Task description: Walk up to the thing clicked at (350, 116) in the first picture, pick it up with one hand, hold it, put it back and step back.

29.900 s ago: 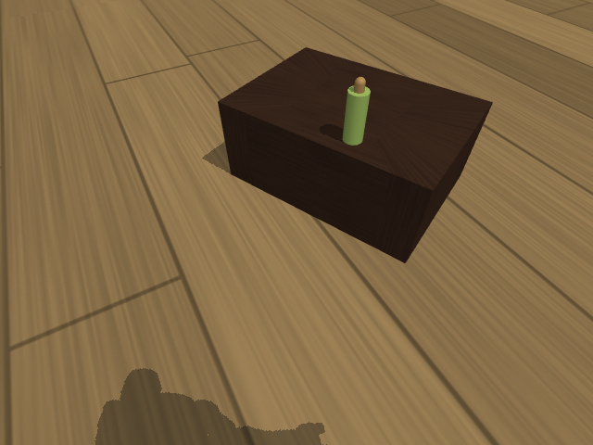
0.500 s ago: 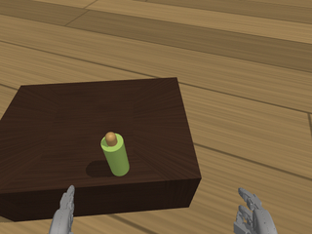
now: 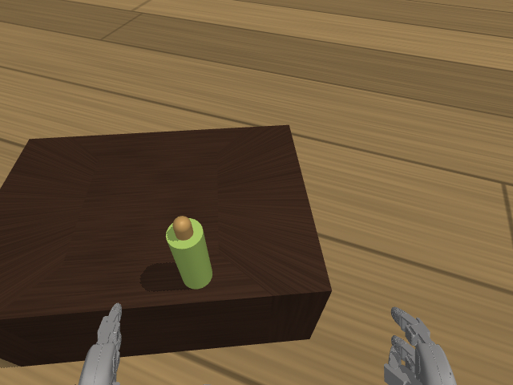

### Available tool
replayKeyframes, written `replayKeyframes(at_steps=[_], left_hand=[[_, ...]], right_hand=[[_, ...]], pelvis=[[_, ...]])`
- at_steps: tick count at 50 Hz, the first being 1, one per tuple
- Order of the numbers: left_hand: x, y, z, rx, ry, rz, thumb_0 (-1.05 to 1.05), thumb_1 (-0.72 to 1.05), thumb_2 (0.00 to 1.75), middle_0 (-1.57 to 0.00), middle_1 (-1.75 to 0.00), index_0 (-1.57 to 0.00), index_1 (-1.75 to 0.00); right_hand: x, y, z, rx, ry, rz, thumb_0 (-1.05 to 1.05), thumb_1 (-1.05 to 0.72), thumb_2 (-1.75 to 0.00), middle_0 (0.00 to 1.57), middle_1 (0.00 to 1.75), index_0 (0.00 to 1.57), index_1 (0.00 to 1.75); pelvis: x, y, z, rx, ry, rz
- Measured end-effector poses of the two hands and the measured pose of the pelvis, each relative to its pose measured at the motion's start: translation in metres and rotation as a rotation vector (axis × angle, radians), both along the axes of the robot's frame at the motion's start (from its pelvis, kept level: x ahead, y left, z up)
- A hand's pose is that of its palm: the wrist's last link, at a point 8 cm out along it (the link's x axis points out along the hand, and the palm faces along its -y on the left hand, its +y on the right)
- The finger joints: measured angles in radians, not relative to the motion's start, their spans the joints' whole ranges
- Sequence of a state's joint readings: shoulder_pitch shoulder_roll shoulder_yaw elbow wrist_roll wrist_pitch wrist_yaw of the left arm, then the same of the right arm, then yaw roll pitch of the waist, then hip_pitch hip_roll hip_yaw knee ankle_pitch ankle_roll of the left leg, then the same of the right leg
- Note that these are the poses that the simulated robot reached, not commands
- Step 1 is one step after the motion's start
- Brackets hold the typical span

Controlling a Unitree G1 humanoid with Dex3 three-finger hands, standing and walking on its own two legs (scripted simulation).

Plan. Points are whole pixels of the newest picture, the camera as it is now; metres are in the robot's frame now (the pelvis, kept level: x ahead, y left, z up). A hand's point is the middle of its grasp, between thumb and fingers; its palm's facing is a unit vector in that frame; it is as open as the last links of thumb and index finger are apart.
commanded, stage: home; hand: left
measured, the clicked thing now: (190, 250) +0.45 +0.17 -0.17
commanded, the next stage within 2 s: stand in 1.28 s
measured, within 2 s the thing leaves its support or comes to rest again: neither
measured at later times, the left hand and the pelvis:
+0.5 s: hand (140, 363) +0.19 +0.19 -0.04, palm faces +0.12 -0.96 -0.23, open 17.6 cm; pelvis +0.01 +0.01 +0.00, yaw +0 degrees
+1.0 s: hand (139, 375) +0.17 +0.18 -0.05, palm faces +0.12 -0.95 -0.27, open 17.5 cm; pelvis +0.00 +0.00 +0.00, yaw +0 degrees
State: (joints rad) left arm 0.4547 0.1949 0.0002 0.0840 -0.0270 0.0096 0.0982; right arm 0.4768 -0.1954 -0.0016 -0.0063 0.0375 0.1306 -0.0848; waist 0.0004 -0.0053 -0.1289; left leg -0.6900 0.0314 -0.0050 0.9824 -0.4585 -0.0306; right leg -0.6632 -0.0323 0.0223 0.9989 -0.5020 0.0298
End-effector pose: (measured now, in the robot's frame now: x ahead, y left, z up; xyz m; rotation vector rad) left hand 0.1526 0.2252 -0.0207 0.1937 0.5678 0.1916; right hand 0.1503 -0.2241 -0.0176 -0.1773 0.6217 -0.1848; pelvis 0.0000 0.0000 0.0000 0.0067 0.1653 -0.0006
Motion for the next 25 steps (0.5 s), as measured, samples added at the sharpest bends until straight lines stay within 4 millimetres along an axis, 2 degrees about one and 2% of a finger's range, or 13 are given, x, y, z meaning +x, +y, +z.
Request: replayKeyframes(at_steps=[25], left_hand=[[0.0096,0.0074,0.0002,-0.002,0.010,-0.001,-0.01,-0.56,0.04,-0.05,-0.05,-0.05,-0.05]], right_hand=[[0.0096,0.0070,-0.0002,-0.007,0.007,0.004,0.01,-0.90,-0.90,0.20,0.30,0.20,0.30]], pelvis=[[0.0096,0.0069,-0.0002,-0.006,0.013,-0.001]])
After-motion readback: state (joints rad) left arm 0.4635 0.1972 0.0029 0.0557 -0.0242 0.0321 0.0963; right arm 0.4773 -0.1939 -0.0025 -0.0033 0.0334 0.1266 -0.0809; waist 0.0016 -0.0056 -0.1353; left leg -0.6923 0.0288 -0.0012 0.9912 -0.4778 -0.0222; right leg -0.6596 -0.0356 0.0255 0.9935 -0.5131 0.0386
